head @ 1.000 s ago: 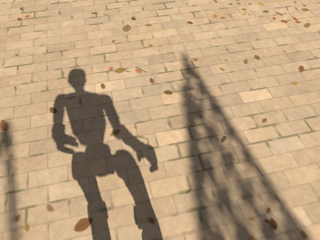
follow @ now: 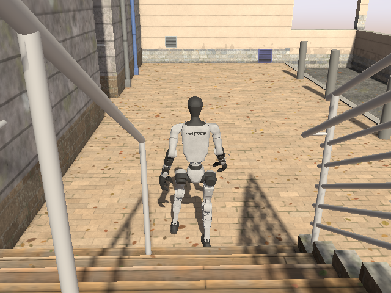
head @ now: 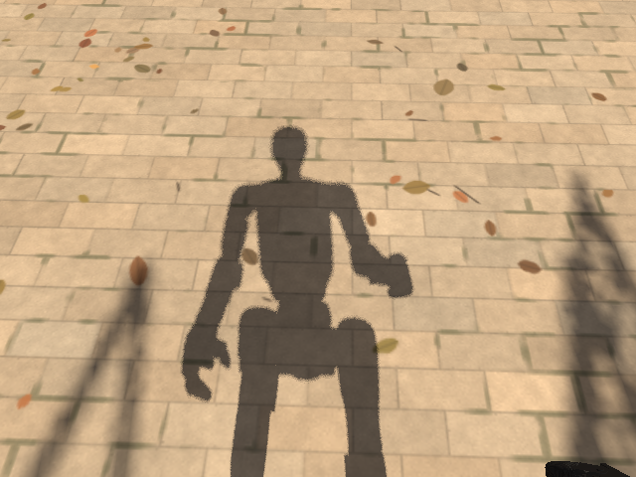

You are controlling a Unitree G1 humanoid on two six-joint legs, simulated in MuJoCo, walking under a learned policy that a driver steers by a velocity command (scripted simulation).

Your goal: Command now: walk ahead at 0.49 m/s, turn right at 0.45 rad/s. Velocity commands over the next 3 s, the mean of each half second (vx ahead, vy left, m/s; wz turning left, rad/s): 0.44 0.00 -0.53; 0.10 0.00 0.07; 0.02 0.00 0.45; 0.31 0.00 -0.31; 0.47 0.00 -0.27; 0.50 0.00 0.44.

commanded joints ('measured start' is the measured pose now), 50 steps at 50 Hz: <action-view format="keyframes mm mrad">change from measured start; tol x32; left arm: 1 -31 153 47 -85 -11 -6 6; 50 -337 175 48 -125 21 59 33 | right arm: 1 -67 -60 -18 -83 20 -12 16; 7 384 -261 -95 39 -9 -54 46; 50 142 -118 -30 63 19 103 26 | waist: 1 -13 -102 -21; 7 -119 351 -251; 23 -95 74 -18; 31 -52 -272 -437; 50 -100 -128 -99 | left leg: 1 251 -68 65 -160 -18 -8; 5 622 -17 34 -277 -243 112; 7 991 373 -678 -460 -581 304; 13 581 150 -88 -546 -142 213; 28 682 175 225 -249 476 189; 29 616 121 262 -83 433 153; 31 106 -41 133 493 -781 50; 50 389 -29 183 -90 -363 101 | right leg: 1 -121 -229 260 -169 -98 -179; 8 -746 -61 159 828 -249 -13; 28 -119 -75 -131 0 146 -19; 31 650 -568 443 41 1126 -370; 37 -23 -329 31 -178 509 -180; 50 78 -419 -38 -122 237 -125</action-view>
